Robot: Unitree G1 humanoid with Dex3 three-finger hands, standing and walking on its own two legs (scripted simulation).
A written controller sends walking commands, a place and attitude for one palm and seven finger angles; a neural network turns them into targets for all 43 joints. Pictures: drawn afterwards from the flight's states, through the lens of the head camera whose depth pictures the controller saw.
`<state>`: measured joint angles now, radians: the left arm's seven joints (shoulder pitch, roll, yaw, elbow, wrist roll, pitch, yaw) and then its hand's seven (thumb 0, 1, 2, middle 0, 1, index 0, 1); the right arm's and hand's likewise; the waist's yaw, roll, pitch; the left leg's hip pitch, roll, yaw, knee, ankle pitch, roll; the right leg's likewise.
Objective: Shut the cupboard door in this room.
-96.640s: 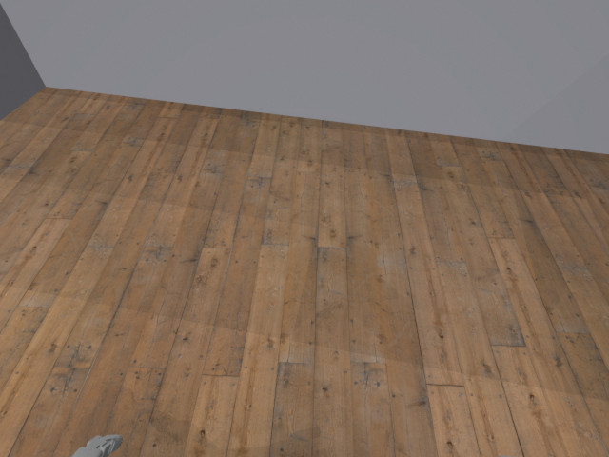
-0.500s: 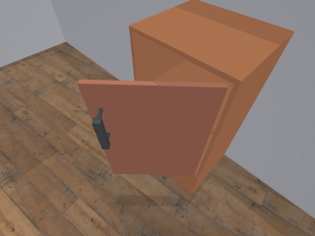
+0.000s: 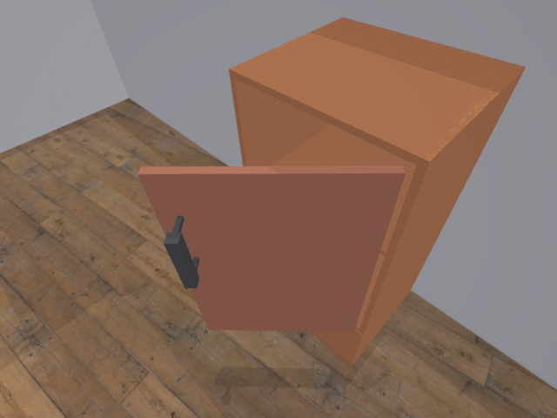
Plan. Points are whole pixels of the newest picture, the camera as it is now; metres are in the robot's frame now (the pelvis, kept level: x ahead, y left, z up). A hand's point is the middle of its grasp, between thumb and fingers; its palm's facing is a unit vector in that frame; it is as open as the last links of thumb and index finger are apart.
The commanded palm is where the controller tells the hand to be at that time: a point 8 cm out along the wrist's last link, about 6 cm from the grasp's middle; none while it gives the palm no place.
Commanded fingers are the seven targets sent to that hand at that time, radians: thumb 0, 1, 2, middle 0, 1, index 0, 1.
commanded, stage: come to a stop and stand still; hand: left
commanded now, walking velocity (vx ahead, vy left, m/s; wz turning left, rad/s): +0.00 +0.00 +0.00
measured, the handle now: (185, 252) +0.40 +0.21 -0.04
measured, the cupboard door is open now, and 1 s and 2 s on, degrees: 42 42 42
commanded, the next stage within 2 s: look again from close up in 0.18 s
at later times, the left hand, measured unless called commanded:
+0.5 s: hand out of the picture +0.01 +0.17 -0.17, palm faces +0.02 -0.98 -0.22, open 7.3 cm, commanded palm none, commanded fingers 0.00 0.90 0.90 -0.20 -0.30 -0.20 -0.30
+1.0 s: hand out of the picture +0.07 +0.18 -0.12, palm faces +0.20 -0.95 -0.23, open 7.2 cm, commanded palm +0.09 +0.21 -0.07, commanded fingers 0.00 0.90 0.90 -0.29 -0.40 -0.29 -0.40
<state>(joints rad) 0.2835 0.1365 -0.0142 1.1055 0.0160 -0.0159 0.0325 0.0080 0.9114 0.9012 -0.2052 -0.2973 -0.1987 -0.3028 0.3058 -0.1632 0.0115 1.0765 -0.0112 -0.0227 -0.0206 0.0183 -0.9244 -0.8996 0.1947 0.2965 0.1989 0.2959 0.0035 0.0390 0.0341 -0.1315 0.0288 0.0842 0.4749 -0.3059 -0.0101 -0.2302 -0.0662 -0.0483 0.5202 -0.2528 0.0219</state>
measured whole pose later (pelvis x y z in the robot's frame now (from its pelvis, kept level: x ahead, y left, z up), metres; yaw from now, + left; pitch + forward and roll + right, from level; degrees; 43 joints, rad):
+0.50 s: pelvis +0.00 -0.01 +0.00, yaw +0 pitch -2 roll +1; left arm 0.25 0.15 0.00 1.11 0.02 -0.01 0.03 0.01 0.92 0.90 -0.20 -0.30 -0.20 -0.30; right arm 0.27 -0.15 0.01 1.12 -0.01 -0.02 -0.02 0.01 -0.91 -0.90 0.19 0.30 0.20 0.30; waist 0.01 0.02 0.07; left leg -0.10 0.05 0.08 0.41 -0.27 -0.03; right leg -0.21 -0.05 -0.05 0.47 -0.23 0.01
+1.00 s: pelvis -0.01 -0.01 +0.00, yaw +0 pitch -1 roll +0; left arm 0.48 0.17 0.02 0.46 -0.10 0.03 0.08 0.04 0.95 0.90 -0.21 -0.30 -0.21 -0.31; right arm 0.37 -0.17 0.01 0.99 0.02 -0.18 -0.08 0.03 -0.93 -0.90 0.20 0.30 0.20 0.30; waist 0.01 0.02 0.04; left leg -0.18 0.05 0.07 0.50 -0.30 -0.03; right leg -0.27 -0.04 -0.06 0.52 -0.23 0.00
